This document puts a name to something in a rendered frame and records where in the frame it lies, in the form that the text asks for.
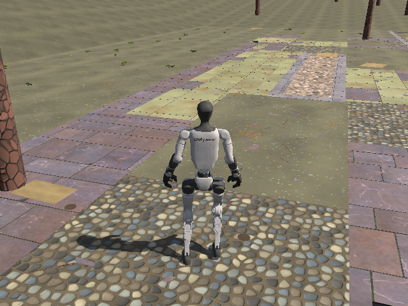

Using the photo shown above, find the left robot hand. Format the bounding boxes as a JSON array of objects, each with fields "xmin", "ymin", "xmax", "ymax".
[{"xmin": 163, "ymin": 173, "xmax": 177, "ymax": 188}]

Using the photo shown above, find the robot torso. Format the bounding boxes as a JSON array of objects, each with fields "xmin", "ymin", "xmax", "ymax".
[{"xmin": 190, "ymin": 126, "xmax": 219, "ymax": 191}]

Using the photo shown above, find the robot left upper arm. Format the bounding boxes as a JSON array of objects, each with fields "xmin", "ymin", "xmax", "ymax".
[{"xmin": 173, "ymin": 128, "xmax": 191, "ymax": 163}]

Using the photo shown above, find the robot right upper arm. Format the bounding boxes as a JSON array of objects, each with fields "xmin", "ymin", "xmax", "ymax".
[{"xmin": 218, "ymin": 129, "xmax": 235, "ymax": 164}]

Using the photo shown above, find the right robot forearm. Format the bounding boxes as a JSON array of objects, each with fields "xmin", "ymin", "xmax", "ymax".
[{"xmin": 228, "ymin": 155, "xmax": 240, "ymax": 178}]

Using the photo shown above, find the right robot hand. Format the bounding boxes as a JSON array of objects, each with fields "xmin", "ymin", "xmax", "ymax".
[{"xmin": 227, "ymin": 174, "xmax": 242, "ymax": 188}]

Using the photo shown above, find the left robot foot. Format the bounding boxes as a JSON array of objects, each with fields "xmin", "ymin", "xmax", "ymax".
[{"xmin": 182, "ymin": 249, "xmax": 191, "ymax": 265}]

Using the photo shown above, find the left robot forearm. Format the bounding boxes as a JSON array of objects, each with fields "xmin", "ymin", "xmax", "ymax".
[{"xmin": 165, "ymin": 153, "xmax": 178, "ymax": 177}]

